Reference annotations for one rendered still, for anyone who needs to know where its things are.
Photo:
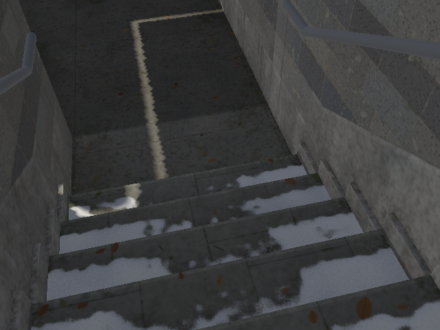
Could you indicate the stairs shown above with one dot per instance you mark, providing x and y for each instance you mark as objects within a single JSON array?
[{"x": 255, "y": 246}]

